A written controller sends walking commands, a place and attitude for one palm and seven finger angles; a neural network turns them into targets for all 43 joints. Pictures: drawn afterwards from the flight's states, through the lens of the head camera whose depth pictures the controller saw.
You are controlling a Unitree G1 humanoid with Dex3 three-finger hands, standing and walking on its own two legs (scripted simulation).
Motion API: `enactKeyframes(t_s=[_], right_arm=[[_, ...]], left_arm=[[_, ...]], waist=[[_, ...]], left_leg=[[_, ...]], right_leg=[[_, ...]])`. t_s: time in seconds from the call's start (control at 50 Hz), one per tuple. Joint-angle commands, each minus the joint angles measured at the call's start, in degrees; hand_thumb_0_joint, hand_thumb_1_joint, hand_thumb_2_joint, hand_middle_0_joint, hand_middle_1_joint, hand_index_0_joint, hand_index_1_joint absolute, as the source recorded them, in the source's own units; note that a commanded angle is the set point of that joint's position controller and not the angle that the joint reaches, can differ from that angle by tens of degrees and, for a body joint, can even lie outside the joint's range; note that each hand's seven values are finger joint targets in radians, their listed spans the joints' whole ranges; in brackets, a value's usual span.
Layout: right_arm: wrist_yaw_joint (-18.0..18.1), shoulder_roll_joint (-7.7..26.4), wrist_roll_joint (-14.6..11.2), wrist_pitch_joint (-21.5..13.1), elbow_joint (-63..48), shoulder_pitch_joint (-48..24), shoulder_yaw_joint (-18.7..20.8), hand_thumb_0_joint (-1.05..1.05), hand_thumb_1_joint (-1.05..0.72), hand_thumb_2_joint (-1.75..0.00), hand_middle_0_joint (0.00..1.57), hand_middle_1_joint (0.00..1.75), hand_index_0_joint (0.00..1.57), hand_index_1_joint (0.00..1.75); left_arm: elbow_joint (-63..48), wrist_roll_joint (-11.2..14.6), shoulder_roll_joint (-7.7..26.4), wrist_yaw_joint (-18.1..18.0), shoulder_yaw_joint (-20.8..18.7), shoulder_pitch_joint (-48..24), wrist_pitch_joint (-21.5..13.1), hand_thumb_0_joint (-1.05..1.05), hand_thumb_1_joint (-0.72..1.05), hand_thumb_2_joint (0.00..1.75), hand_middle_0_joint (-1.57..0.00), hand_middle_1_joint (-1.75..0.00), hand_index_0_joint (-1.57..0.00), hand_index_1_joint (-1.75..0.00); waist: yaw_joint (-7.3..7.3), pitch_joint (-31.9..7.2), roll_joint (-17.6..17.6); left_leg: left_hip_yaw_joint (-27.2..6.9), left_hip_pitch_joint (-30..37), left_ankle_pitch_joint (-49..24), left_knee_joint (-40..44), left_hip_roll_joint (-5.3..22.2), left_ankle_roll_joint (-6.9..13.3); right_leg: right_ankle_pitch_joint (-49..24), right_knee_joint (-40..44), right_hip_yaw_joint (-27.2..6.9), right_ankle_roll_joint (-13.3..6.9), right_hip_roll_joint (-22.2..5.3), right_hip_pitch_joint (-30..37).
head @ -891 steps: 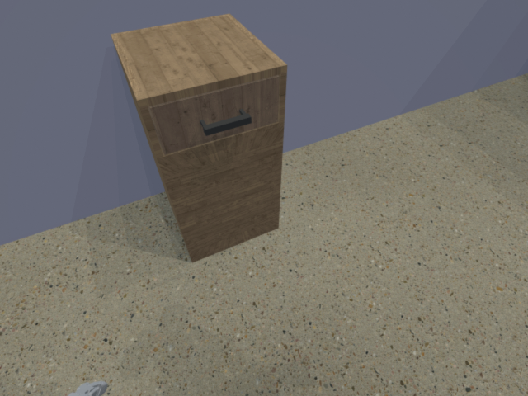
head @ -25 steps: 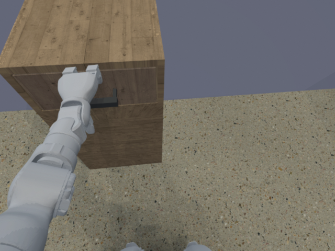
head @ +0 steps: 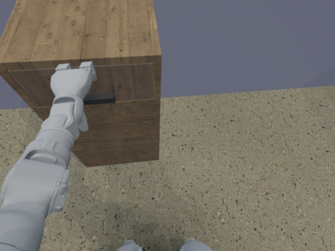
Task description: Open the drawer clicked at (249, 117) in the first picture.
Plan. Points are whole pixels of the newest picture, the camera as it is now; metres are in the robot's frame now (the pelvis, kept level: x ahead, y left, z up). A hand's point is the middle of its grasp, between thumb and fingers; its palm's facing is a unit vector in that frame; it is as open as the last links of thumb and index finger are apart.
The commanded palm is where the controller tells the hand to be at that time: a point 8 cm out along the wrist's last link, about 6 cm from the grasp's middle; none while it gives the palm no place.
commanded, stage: re-aim the fingers above the handle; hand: left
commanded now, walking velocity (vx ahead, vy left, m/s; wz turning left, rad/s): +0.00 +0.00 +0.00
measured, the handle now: (90, 94) +0.56 +0.17 -0.03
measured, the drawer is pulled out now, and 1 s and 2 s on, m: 0.00 0.00 0.00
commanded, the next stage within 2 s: lower the fingers behind the handle in 1.22 s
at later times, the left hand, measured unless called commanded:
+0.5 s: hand (81, 98) +0.50 +0.18 +0.02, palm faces -0.03 -0.04 -1.00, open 13.8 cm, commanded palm +0.49 +0.18 +0.08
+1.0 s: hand (79, 99) +0.50 +0.18 +0.02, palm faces -0.07 -0.02 -1.00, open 13.8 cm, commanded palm +0.49 +0.17 +0.08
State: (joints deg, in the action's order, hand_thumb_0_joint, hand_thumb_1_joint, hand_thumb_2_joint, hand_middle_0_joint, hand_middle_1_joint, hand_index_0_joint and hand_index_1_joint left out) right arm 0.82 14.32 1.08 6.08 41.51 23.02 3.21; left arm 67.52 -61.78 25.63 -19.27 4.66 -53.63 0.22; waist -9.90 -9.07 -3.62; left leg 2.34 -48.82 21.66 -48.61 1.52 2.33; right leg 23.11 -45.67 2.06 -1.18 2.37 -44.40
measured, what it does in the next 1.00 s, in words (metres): stands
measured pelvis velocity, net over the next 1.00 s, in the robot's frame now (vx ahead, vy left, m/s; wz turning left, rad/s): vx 0.01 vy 0.00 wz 0.00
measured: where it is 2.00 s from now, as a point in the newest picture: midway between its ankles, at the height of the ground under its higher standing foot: outside the picture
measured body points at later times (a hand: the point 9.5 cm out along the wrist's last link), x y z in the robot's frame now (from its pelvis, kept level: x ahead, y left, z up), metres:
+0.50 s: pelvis +0.00 +0.01 +0.00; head +0.10 +0.01 +0.44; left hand +0.50 +0.18 +0.08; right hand -0.01 -0.26 -0.13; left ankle +0.00 +0.09 -0.70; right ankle -0.03 -0.11 -0.70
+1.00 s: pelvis +0.01 +0.00 +0.00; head +0.11 +0.00 +0.44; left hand +0.50 +0.18 +0.07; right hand -0.01 -0.27 -0.13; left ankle +0.00 +0.09 -0.70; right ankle -0.03 -0.11 -0.70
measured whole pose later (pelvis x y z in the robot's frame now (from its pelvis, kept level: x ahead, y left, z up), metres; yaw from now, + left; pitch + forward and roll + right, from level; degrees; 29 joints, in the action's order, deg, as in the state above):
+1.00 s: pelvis +0.01 +0.00 +0.00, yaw +0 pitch +21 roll -2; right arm 0.7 13.7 0.9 6.4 41.0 21.7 3.5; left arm 65.2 -61.4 23.9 -19.9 5.2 -51.3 3.7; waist -8.7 -8.8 -3.7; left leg 2.7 -47.0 21.9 -47.8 1.4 2.3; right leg 23.4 -45.2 1.5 -1.2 2.4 -42.9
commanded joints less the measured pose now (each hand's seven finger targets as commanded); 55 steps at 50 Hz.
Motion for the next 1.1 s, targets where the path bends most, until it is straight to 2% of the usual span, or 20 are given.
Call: enactKeyframes(t_s=[0.0,0.02,0.06,0.12,0.16,0.18,0.22,0.24,0.3,0.38,0.5,0.58,0.62,0.68,0.7,0.8,0.88,0.96,1.04,1.08], right_arm=[[0.6,9.4,0.3,-0.6,-1.8,9.2,3.2,0.0,-0.9,-0.9,0.2,0.3,0.2,0.3],[0.4,9.4,0.4,-0.7,-1.8,9.2,3.2,0.0,-0.9,-0.9,0.2,0.3,0.2,0.3],[0.4,9.8,0.6,-0.4,-1.9,9.0,3.0,0.0,-0.9,-0.9,0.2,0.3,0.2,0.3],[0.2,9.7,0.5,-0.1,-2.3,8.8,2.9,0.0,-0.9,-0.9,0.2,0.3,0.2,0.3],[-0.3,9.3,0.6,0.1,-3.3,8.3,3.1,0.0,-0.9,-0.9,0.2,0.3,0.2,0.3],[-0.3,9.4,0.3,0.4,-3.5,8.1,3.0,0.0,-0.9,-0.9,0.2,0.3,0.2,0.3],[-0.2,9.3,0.1,0.7,-3.6,7.6,3.2,0.0,-0.9,-0.9,0.2,0.3,0.2,0.3],[0.0,9.4,-0.1,0.7,-3.6,7.4,3.1,0.0,-0.9,-0.9,0.2,0.3,0.2,0.3],[0.6,9.2,0.1,0.2,-3.1,7.4,3.3,0.0,-0.9,-0.9,0.2,0.3,0.2,0.3],[0.6,9.0,0.3,-0.2,-2.6,7.4,3.3,0.0,-0.9,-0.9,0.2,0.3,0.2,0.3],[0.4,9.3,0.0,0.0,-2.6,7.5,3.1,0.0,-0.9,-0.9,0.2,0.3,0.2,0.3],[0.2,8.8,-0.1,-0.1,-3.1,7.7,3.3,0.0,-0.9,-0.9,0.2,0.3,0.2,0.3],[0.6,9.0,0.0,0.1,-3.1,7.8,3.4,0.0,-0.9,-0.9,0.2,0.3,0.2,0.3],[0.5,8.7,0.2,-0.1,-3.2,7.8,3.5,0.0,-0.9,-0.9,0.2,0.3,0.2,0.3],[0.5,8.9,0.3,-0.1,-3.1,7.5,3.6,0.0,-0.9,-0.9,0.2,0.3,0.2,0.3],[0.5,9.1,0.1,0.3,-3.2,6.7,3.0,0.0,-0.9,-0.9,0.2,0.3,0.2,0.3],[0.7,8.9,0.0,-0.1,-3.4,7.3,3.4,0.0,-0.9,-0.9,0.2,0.3,0.2,0.3],[0.8,8.7,-0.1,-0.3,-2.7,7.7,3.6,0.0,-0.9,-0.9,0.2,0.3,0.2,0.3],[0.9,8.8,-0.1,-0.4,-2.3,7.7,3.2,0.0,-0.9,-0.9,0.2,0.3,0.2,0.3],[1.0,8.9,0.0,-0.4,-2.6,7.8,3.1,0.0,-0.9,-0.9,0.2,0.3,0.2,0.3]], left_arm=[[-11.2,-0.5,9.8,-3.5,-1.0,-30.0,-0.5,0.0,-0.5,0.3,-0.3,-1.2,-0.3,-1.2],[-11.2,-0.5,9.2,-3.8,-0.9,-30.3,-0.3,0.0,-0.5,0.3,-0.3,-1.2,-0.3,-1.2],[-10.5,-0.4,13.4,-4.5,-4.4,-29.0,0.5,0.0,-0.5,0.3,-0.3,-1.2,-0.3,-1.2],[-9.0,-1.1,12.2,-4.8,-3.4,-28.0,2.1,0.0,-0.5,0.3,-0.3,-1.2,-0.3,-1.2],[-10.3,0.0,9.0,-4.1,-2.8,-22.6,2.6,0.0,-0.5,0.3,-0.3,-1.2,-0.3,-1.2],[-9.9,-0.3,10.0,-3.8,-3.6,-20.0,2.9,0.0,-0.5,0.3,-0.3,-1.2,-0.3,-1.2],[-11.9,-0.2,8.0,-3.5,-1.5,-22.5,2.9,0.0,-0.5,0.3,-0.3,-1.2,-0.3,-1.2],[-12.4,-0.4,9.5,-3.6,-2.5,-22.8,2.8,0.0,-0.5,0.3,-0.3,-1.2,-0.3,-1.2],[-15.2,-0.4,8.8,-4.2,-1.5,-27.2,1.1,0.0,-0.5,0.3,-0.3,-1.2,-0.3,-1.2],[-15.3,-0.6,8.3,-5.5,-1.1,-28.5,0.4,0.0,-0.5,0.3,-0.3,-1.2,-0.3,-1.2],[-10.2,-0.4,9.5,-4.8,-2.2,-24.9,3.5,0.0,-0.5,0.3,-0.3,-1.2,-0.3,-1.2],[-12.2,0.9,4.3,-2.1,1.5,-24.8,2.8,0.0,-0.5,0.3,-0.3,-1.2,-0.3,-1.2],[-13.0,0.5,8.6,-1.8,-1.8,-23.9,1.6,0.0,-0.5,0.3,-0.3,-1.2,-0.3,-1.2],[-15.5,-0.3,7.5,-2.7,-1.3,-24.8,-0.1,0.0,-0.5,0.3,-0.3,-1.2,-0.3,-1.2],[-15.7,-0.8,10.3,-3.4,-4.0,-23.2,-0.2,0.0,-0.5,0.3,-0.3,-1.2,-0.3,-1.2],[-11.5,-1.3,12.5,-6.0,-4.9,-22.4,3.1,0.0,-0.5,0.3,-0.3,-1.2,-0.3,-1.2],[-14.9,-0.6,9.6,-4.6,-1.7,-26.7,3.6,0.0,-0.5,0.3,-0.3,-1.2,-0.3,-1.2],[-14.6,1.1,5.4,-1.6,1.0,-25.8,2.1,0.0,-0.5,0.3,-0.3,-1.2,-0.3,-1.2],[-13.0,0.3,7.2,-1.7,-0.2,-24.2,0.4,0.0,-0.5,0.3,-0.3,-1.2,-0.3,-1.2],[-14.2,-0.2,11.6,-2.7,-4.0,-24.0,-0.4,0.0,-0.5,0.3,-0.3,-1.2,-0.3,-1.2]], waist=[[-2.48,-24.1,-3.4],[-2.41,-24.1,-3.3],[-1.2,-26.0,-2.9],[-1.16,-25.6,-2.7],[0.7,-28.4,-3.0],[1.35,-28.4,-1.3],[0.17,-24.8,-0.4],[0.21,-23.8,-0.2],[-0.97,-23.6,-1.6],[-1.39,-24.6,-2.7],[-0.63,-24.6,-0.4],[-1.06,-24.3,-1.5],[-0.29,-24.6,-0.5],[-0.17,-24.8,-2.2],[0.83,-25.9,-2.4],[0.62,-22.9,0.6],[-0.78,-27.2,-1.9],[-1.78,-25.8,-0.3],[-1.22,-21.9,0.3],[0.26,-24.9,-1.3]], left_leg=[[-3.0,23.4,-23.3,1.5,-1.4,0.2],[-3.0,23.4,-23.4,1.5,-1.4,0.2],[-3.0,23.0,-25.0,1.3,-1.5,0.1],[-2.9,22.8,-25.5,1.2,-1.4,0.0],[-2.6,24.9,-28.9,1.7,-1.4,-0.2],[-2.7,24.8,-29.0,1.9,-1.3,-0.2],[-2.4,23.8,-26.7,2.6,-1.2,0.0],[-2.5,23.3,-25.0,3.0,-1.2,0.1],[-3.2,25.1,-23.5,3.3,-1.1,0.2],[-3.5,26.3,-24.2,3.0,-1.2,0.1],[-2.6,24.2,-24.8,2.8,-1.5,0.2],[-2.7,26.4,-27.1,2.7,-1.3,0.2],[-2.6,25.3,-27.1,2.4,-1.4,0.3],[-2.9,25.8,-28.3,2.1,-1.3,0.2],[-2.8,25.8,-29.3,1.7,-1.2,0.1],[-1.7,20.2,-24.5,2.3,-1.9,0.4],[-1.9,25.0,-26.2,2.3,-1.7,0.3],[-2.3,26.6,-27.4,2.4,-1.5,0.4],[-2.2,22.9,-24.2,2.6,-1.8,0.5],[-2.0,22.7,-25.6,2.4,-1.9,0.4]], right_leg=[[-19.0,4.5,-0.6,-0.5,2.1,2.8],[-18.7,4.4,-0.5,-0.5,2.1,2.6],[-20.2,3.6,-0.5,-0.7,2.1,4.5],[-20.5,3.6,-0.2,-0.5,2.2,4.2],[-23.2,3.6,-0.1,-0.7,2.3,7.1],[-23.6,3.6,-0.1,-0.6,2.3,7.9],[-22.5,4.7,-0.1,-0.4,2.3,7.2],[-21.2,5.0,-0.3,-0.4,2.2,7.2],[-18.8,5.4,-0.3,-0.5,2.1,5.1],[-18.3,4.9,-0.2,-0.6,2.1,3.9],[-21.0,5.0,-0.5,-0.5,2.0,6.6],[-22.3,5.3,-0.4,-0.4,2.1,6.0],[-23.2,4.9,-0.8,-0.4,2.0,7.3],[-23.0,4.3,-0.6,-0.6,2.1,5.9],[-23.6,3.7,-0.7,-0.7,2.1,6.3],[-23.0,4.2,-1.0,-0.5,1.9,8.5],[-24.1,4.9,-1.1,-0.2,1.9,8.8],[-24.6,5.7,-1.1,-0.1,1.9,8.1],[-22.6,5.6,-1.2,-0.2,1.9,6.9],[-24.2,4.6,-1.4,-0.4,1.7,8.7]])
